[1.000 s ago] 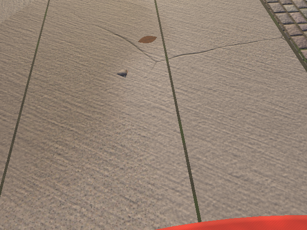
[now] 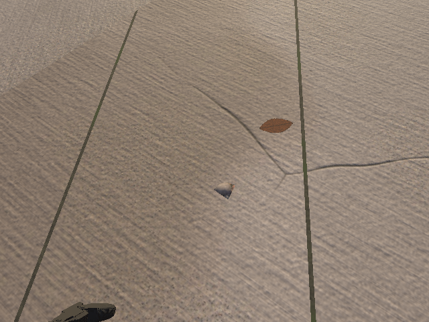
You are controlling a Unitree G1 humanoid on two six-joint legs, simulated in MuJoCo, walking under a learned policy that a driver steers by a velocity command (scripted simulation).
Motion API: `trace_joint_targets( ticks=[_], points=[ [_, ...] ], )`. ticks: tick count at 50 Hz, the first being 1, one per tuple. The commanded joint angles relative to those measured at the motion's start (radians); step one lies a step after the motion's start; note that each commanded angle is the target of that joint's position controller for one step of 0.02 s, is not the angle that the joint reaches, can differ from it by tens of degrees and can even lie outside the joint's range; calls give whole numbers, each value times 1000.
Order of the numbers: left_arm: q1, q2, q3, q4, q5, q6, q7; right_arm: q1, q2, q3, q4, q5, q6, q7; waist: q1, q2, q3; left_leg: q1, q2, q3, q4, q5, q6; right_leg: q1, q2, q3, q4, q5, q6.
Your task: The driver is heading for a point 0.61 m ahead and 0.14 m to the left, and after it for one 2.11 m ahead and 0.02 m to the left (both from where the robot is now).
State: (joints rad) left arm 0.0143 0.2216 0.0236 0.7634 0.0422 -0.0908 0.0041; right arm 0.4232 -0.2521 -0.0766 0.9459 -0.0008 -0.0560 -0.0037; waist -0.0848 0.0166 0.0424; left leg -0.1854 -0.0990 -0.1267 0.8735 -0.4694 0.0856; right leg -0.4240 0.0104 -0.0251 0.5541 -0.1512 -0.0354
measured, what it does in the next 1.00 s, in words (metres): walks ahead, turning left: left foot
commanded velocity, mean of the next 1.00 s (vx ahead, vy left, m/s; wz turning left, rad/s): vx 0.50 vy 0.00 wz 0.42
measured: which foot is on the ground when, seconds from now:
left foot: up 0.00-0.46, down 0.48-1.00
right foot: down 0.00-0.50, up 0.52-1.00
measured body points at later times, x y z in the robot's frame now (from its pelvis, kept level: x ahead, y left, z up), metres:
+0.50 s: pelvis +0.24 +0.05 -0.01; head +0.27 +0.07 +0.44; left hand +0.12 +0.28 -0.15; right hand +0.52 -0.10 -0.10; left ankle +0.31 +0.13 -0.73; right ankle +0.09 -0.10 -0.70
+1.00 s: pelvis +0.48 +0.15 +0.00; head +0.51 +0.16 +0.45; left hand +0.57 +0.43 -0.10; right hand +0.57 -0.11 -0.13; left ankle +0.31 +0.13 -0.73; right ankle +0.67 +0.12 -0.70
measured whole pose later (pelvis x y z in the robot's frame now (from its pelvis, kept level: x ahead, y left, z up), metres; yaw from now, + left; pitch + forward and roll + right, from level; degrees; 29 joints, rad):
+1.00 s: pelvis +0.48 +0.15 +0.00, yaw +24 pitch +1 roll +1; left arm 0.09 0.24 0.03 0.75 0.02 -0.02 -0.05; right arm 0.43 -0.25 -0.03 0.92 -0.03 -0.08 -0.01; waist -0.06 -0.03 0.03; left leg 0.16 -0.13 -0.03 0.15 -0.33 0.11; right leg -0.58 -0.02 -0.07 0.62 -0.07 -0.07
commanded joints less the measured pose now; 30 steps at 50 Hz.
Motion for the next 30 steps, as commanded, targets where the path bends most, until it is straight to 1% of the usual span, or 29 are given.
trace_joint_targets(
  ticks=[1,2,3,4,5,7,8,11,14,16,18,19,20,21,22,23,24,25,26,27,28,29,30],
  points=[
    [195,110,45,-6,-9,10,7,-5,-89,-15,-79,-18,1,9,105,-58,-92,-474,103,31,346,85,11,438,-371,506,-319,-303,-143],
    [177,89,38,-1,-6,6,5,-34,-66,-13,-89,-20,5,18,89,-63,-53,-441,130,38,310,131,1,363,-327,382,-343,-172,-118],
    [196,83,35,15,-10,0,8,-54,-62,-14,-98,-34,16,27,80,-96,-33,-424,149,46,285,146,-8,322,-297,297,-356,-75,-107],
    [212,83,35,28,-14,-8,7,-50,-50,-11,-99,-39,29,36,72,-107,-30,-409,152,57,287,165,-15,301,-273,230,-366,2,-97],
    [237,90,38,39,-19,-19,4,-62,-46,-10,-111,-38,37,42,69,-122,-40,-414,153,65,288,180,-19,303,-280,202,-366,89,-106],
    [272,97,42,56,-28,-33,0,-125,-44,-8,-140,-39,47,50,69,-107,-35,-474,164,69,279,228,-28,329,-284,132,-379,193,-117],
    [285,99,43,61,-28,-35,0,-158,-44,-6,-153,-39,49,55,72,-100,-32,-503,169,74,266,258,-32,341,-282,99,-386,216,-118],
    [326,99,43,82,-24,-31,-1,-266,-36,4,-198,-36,49,68,85,-96,-5,-545,173,99,150,359,-44,353,-264,1,-399,267,-115],
    [345,116,46,93,-23,-27,0,-368,-20,21,-235,-32,45,81,104,-99,20,-486,170,148,-34,458,-36,345,-250,-81,-403,273,-99],
    [374,137,51,104,-23,-23,5,-432,-23,26,-262,-34,44,87,120,-99,39,-456,166,186,-124,452,-20,373,-267,-111,-403,284,-94],
    [406,151,54,120,-22,-13,10,-472,-31,27,-281,-38,44,89,131,-97,50,-438,155,216,-188,397,1,432,-284,-137,-377,332,-88],
    [420,158,56,128,-21,-6,13,-482,-36,26,-288,-41,44,87,133,-98,51,-424,142,232,-214,355,16,464,-291,-153,-349,393,-83],
    [426,168,58,134,-20,2,16,-477,-40,24,-290,-44,44,84,126,-103,42,-388,118,252,-238,306,33,489,-293,-175,-299,520,-77],
    [432,185,61,139,-20,11,19,-452,-48,20,-286,-47,45,79,113,-116,19,-332,83,274,-253,249,52,509,-295,-196,-222,682,-71],
    [437,201,64,144,-20,20,21,-388,-62,12,-270,-49,42,73,85,-122,-24,-252,44,286,-275,207,75,523,-295,-212,-100,810,-68],
    [431,211,65,141,-24,31,21,-264,-82,-1,-233,-52,34,65,32,-106,-98,-98,2,288,-329,212,103,486,-286,-233,86,826,-59],
    [420,205,61,122,-22,35,20,-84,-134,-26,-176,-62,26,49,-45,-45,-203,165,41,190,-378,202,145,316,-265,-243,349,626,-27],
    [452,86,34,53,-30,30,2,-47,-247,-53,-181,-60,26,32,-6,172,-313,489,358,-271,-411,95,249,-93,-153,-233,687,-149,27],
    [353,151,51,-2,-26,18,-6,-15,-284,-61,-208,-28,40,22,-39,160,-370,545,471,-660,-581,157,334,-299,-9,-46,877,-408,56],
    [240,164,52,-30,-25,10,-10,-35,-257,-56,-183,-21,47,12,-38,54,-217,471,425,-464,-586,276,297,-397,-77,33,862,-292,42],
    [244,144,42,-26,-33,-1,-11,-86,-205,-43,-177,-10,42,6,7,17,-118,322,388,-340,-590,411,262,-353,-114,32,768,-202,36],
    [266,140,43,-7,-26,1,-8,-138,-168,-33,-181,-10,34,5,58,-25,-68,203,328,-251,-603,523,219,-274,-140,38,680,-176,38],
    [291,136,43,-2,-7,19,-9,-172,-146,-24,-185,-3,26,3,97,-18,-54,121,281,-192,-615,591,202,-204,-149,44,635,-177,48]
  ],
)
